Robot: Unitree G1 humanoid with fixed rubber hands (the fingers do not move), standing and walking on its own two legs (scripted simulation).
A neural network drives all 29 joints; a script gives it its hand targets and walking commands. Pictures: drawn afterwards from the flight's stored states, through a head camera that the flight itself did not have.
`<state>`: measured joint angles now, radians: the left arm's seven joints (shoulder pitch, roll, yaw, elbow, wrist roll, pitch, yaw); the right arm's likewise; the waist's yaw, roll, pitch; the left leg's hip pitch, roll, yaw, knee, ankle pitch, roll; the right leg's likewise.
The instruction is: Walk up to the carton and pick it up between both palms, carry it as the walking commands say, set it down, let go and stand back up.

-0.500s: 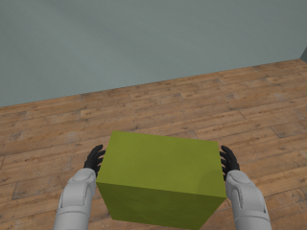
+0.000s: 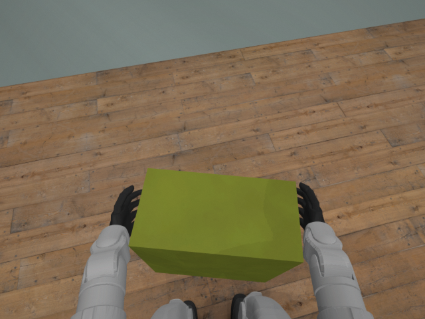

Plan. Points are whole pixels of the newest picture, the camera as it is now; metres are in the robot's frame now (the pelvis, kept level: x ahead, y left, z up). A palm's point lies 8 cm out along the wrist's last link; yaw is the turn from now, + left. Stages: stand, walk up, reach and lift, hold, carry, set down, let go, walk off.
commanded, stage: set down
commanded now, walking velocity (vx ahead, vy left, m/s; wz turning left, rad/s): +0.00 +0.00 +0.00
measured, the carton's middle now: (215, 233) +0.29 +0.01 -0.13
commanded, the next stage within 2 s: none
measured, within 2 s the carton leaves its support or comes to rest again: neither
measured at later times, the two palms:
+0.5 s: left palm (134, 226) +0.32 +0.19 -0.15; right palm (295, 228) +0.30 -0.18 -0.14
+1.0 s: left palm (141, 220) +0.35 +0.20 -0.23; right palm (281, 221) +0.34 -0.17 -0.22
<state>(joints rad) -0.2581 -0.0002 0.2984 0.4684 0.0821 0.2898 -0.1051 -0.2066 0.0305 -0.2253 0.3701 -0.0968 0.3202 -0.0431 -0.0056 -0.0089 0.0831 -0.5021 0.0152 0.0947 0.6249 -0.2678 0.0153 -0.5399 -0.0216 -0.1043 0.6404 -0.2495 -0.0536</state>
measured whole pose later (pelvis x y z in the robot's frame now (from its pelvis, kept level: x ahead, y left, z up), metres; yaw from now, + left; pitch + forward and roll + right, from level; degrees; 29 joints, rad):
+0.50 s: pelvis -0.04 +0.00 -0.07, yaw -2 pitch +26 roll +2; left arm -0.44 0.09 0.30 0.54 0.08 0.12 -0.11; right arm -0.41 0.03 -0.23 0.43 -0.10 0.17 -0.09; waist -0.01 -0.03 -0.01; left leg -1.11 0.02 0.09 0.99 -0.34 0.02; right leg -1.16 -0.02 -0.05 1.00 -0.29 -0.05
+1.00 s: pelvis -0.05 +0.00 -0.14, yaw -1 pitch +37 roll +3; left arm -0.64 0.13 0.37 0.62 0.08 0.21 -0.14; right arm -0.57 0.02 -0.27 0.45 -0.10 0.28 -0.12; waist -0.01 -0.05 -0.12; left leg -1.51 0.02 0.09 1.29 -0.43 0.02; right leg -1.57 -0.02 -0.03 1.30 -0.38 -0.05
